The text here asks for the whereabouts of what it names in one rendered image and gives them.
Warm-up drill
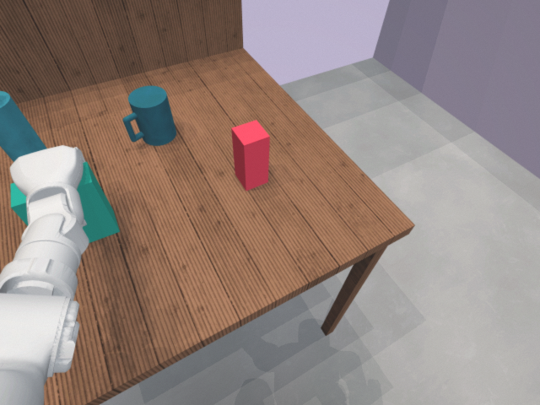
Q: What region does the sponge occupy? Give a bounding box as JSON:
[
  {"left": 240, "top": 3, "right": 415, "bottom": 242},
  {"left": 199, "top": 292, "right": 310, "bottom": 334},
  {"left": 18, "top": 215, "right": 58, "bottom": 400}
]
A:
[{"left": 10, "top": 162, "right": 120, "bottom": 243}]

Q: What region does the left robot hand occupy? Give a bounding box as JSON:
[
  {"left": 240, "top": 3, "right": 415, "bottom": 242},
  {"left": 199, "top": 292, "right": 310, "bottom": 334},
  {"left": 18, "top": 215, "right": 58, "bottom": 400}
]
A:
[{"left": 10, "top": 145, "right": 87, "bottom": 227}]

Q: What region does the left robot upper arm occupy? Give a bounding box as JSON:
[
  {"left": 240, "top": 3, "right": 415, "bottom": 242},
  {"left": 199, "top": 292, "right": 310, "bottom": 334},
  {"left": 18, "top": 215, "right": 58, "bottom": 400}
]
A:
[{"left": 0, "top": 293, "right": 79, "bottom": 405}]

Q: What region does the table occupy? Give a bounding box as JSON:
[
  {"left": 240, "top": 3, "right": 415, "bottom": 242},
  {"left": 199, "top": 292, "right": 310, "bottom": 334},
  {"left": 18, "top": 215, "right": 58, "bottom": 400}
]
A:
[{"left": 0, "top": 0, "right": 415, "bottom": 405}]

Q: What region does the left robot forearm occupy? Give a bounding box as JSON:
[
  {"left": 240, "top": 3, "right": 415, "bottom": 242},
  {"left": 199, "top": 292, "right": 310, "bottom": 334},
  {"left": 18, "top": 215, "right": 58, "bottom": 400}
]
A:
[{"left": 0, "top": 182, "right": 89, "bottom": 301}]

